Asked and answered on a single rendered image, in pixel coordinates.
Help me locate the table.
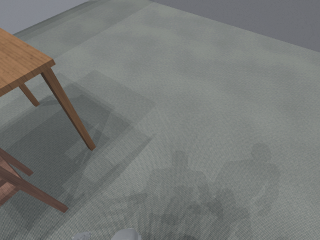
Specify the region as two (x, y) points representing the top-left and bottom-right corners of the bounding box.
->
(0, 28), (96, 151)

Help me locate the chair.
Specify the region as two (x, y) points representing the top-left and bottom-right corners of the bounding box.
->
(0, 148), (69, 213)

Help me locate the robot left thigh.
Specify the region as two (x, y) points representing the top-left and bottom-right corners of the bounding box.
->
(111, 229), (142, 240)

